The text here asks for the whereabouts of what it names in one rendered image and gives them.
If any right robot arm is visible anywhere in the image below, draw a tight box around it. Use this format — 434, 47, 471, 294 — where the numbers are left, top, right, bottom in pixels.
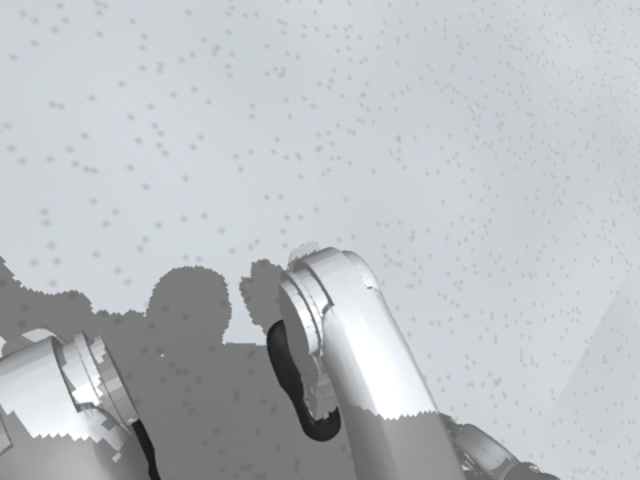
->
504, 462, 560, 480

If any right robot hand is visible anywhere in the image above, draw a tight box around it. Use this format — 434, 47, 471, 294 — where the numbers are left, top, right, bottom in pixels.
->
439, 412, 521, 480

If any left robot foot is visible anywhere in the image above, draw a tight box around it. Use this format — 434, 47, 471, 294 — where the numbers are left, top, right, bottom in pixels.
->
132, 419, 161, 480

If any right robot foot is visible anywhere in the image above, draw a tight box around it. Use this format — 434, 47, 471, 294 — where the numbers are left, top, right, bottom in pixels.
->
267, 320, 341, 442

